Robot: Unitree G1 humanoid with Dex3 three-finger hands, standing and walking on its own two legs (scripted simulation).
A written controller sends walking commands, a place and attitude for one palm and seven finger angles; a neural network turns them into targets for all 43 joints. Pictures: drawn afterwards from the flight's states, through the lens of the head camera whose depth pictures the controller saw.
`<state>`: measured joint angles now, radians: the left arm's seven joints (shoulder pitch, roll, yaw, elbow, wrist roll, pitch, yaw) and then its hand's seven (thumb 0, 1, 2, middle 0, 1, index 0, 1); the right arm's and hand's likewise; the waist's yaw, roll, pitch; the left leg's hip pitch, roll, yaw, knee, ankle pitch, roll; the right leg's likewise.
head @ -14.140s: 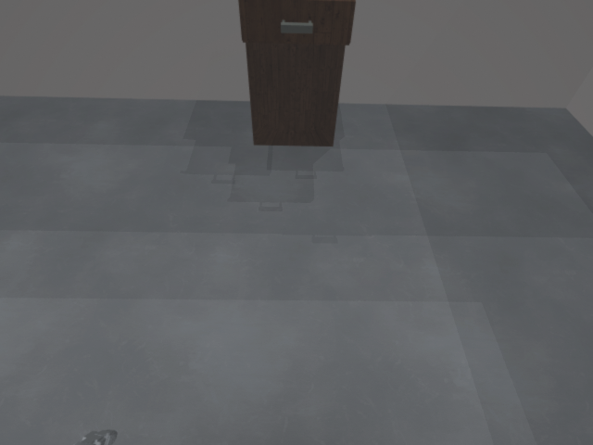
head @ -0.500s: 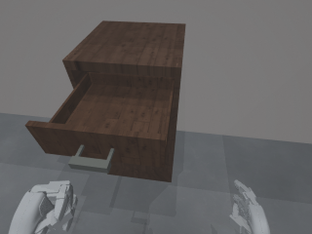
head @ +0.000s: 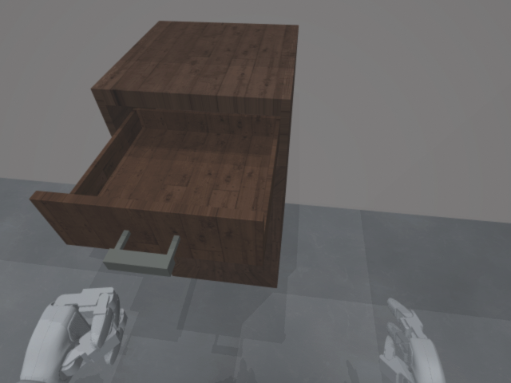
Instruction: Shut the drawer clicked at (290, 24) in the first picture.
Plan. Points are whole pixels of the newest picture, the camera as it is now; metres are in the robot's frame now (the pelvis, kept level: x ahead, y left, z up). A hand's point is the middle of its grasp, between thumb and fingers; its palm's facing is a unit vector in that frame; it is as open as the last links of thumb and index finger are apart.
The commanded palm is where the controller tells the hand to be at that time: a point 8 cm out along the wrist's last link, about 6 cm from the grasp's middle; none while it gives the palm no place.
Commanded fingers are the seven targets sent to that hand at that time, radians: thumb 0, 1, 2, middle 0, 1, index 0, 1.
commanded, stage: bring the fist close to the handle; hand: left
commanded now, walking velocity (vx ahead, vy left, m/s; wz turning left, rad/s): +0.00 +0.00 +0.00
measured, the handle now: (145, 250) +0.32 +0.23 +0.02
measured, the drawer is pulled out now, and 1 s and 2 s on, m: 0.30 0.30 0.25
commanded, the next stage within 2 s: push the drawer shut in 1.10 s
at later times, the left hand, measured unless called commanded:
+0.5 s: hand (143, 317) +0.20 +0.18 +0.04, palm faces -0.03 -1.00 -0.05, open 3.3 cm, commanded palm +0.18 +0.24 +0.04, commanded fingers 0.00 0.90 0.90 -1.40 -1.60 -1.40 -1.60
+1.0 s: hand (157, 305) +0.23 +0.18 +0.02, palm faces -0.02 -1.00 -0.08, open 3.3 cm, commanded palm +0.20 +0.24 +0.02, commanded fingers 0.00 0.90 0.90 -1.40 -1.60 -1.40 -1.60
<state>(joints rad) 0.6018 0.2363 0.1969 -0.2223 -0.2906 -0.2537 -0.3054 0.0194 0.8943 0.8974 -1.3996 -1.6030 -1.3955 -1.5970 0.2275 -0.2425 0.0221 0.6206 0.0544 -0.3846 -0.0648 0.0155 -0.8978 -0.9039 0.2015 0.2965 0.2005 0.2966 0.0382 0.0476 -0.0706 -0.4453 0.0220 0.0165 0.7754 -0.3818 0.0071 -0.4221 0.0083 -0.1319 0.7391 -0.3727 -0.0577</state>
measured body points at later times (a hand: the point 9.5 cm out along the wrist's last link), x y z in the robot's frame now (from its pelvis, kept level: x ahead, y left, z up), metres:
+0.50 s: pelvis +0.00 +0.01 -0.02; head +0.04 +0.01 +0.43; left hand +0.20 +0.24 +0.05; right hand +0.18 -0.22 -0.09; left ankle +0.01 +0.11 -0.71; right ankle +0.01 -0.08 -0.71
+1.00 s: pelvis +0.00 +0.00 -0.04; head +0.06 -0.01 +0.41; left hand +0.22 +0.23 +0.03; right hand +0.17 -0.24 -0.12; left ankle +0.01 +0.11 -0.71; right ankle +0.01 -0.08 -0.71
